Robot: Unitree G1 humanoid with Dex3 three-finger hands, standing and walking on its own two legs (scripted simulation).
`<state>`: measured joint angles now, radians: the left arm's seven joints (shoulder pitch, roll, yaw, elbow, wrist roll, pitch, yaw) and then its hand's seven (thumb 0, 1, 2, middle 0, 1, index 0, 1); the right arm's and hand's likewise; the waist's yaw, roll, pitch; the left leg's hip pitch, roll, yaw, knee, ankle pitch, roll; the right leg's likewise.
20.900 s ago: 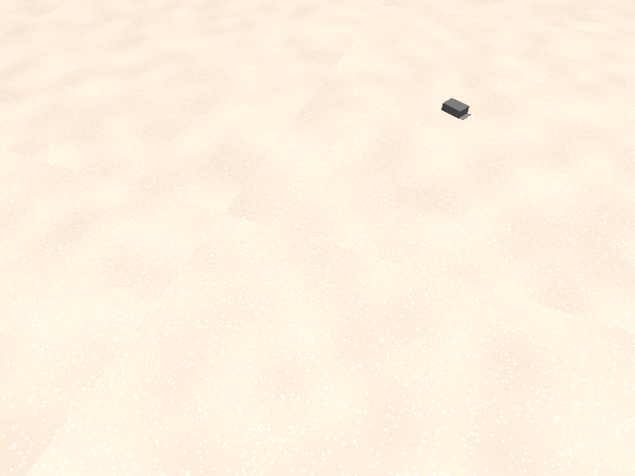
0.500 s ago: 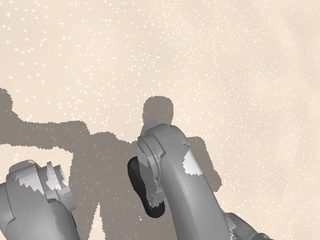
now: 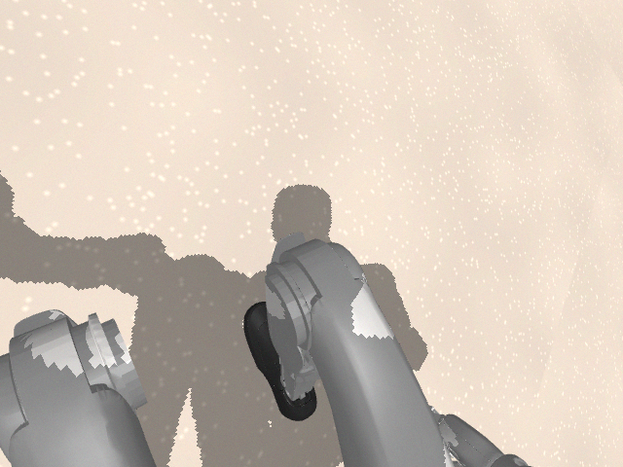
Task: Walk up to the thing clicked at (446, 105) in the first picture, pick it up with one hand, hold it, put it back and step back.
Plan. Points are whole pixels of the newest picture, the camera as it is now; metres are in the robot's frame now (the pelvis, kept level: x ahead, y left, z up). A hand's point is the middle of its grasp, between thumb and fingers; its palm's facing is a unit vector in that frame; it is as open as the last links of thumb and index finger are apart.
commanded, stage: close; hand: left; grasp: from above
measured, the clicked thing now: out of the picture +0.45 +0.32 -0.28
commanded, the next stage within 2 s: settle in 0.78 s
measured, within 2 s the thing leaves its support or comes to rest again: leaves its support in 1.18 s
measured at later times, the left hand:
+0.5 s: hand out of the picture +0.43 +0.31 -0.26, palm faces -0.44 -0.15 -0.89, open 11.1 cm
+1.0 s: hand out of the picture +0.43 +0.31 -0.26, palm faces -0.44 -0.16 -0.89, open 11.0 cm
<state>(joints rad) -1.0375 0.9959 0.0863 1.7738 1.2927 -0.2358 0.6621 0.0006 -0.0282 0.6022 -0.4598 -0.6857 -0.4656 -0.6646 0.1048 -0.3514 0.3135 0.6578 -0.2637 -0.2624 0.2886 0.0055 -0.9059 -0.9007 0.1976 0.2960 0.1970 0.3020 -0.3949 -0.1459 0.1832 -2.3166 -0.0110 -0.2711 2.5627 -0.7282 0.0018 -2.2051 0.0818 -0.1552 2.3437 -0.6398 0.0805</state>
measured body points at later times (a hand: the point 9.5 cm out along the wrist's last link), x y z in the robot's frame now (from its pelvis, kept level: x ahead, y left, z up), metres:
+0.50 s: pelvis +0.00 +0.00 +0.00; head +0.27 +0.14 +0.33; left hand +0.45 +0.32 -0.21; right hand +0.06 -0.25 -0.05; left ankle +0.06 +0.12 -0.27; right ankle +0.13 -0.13 -0.27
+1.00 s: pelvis +0.00 +0.00 +0.00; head +0.27 +0.14 +0.33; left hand +0.45 +0.32 -0.21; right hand +0.06 -0.24 -0.04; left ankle +0.06 +0.12 -0.27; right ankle +0.13 -0.13 -0.27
